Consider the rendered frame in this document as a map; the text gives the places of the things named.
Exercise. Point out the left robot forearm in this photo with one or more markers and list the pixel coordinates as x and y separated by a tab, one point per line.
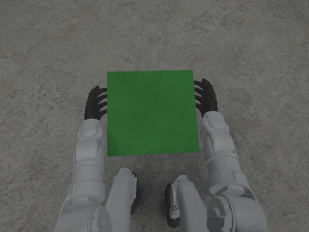
87	168

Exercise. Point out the carton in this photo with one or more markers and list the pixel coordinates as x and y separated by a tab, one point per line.
151	113

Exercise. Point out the right robot upper arm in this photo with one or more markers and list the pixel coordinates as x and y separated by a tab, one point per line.
230	213

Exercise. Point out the right robot hand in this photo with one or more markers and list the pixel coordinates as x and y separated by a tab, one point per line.
208	100

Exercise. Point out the right robot forearm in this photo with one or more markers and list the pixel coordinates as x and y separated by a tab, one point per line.
225	175

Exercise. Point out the robot right thigh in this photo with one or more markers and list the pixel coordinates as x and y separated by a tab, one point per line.
193	213

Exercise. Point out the robot right foot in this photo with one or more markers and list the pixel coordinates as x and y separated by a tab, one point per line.
172	221

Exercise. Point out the left robot hand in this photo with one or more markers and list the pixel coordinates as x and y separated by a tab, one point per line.
93	107

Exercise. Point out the left robot upper arm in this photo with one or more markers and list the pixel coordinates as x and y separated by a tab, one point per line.
93	218

